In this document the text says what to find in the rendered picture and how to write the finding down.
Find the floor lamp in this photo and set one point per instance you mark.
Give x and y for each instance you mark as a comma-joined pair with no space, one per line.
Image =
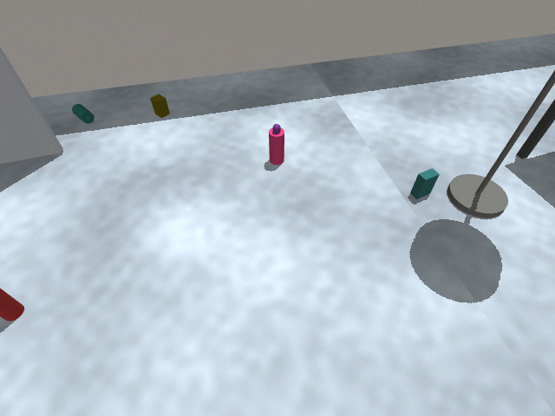
480,196

